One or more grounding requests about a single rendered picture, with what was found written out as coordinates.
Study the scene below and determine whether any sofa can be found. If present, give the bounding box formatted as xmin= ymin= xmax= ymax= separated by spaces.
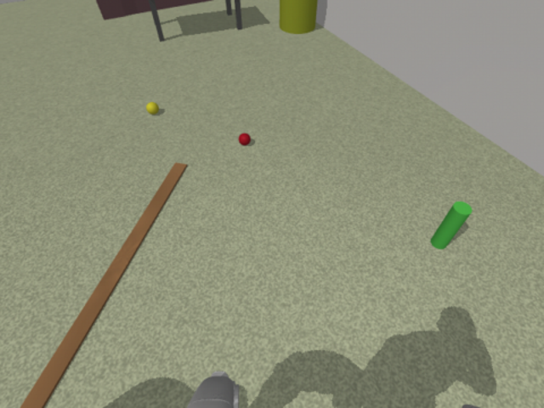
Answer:
xmin=96 ymin=0 xmax=212 ymax=20

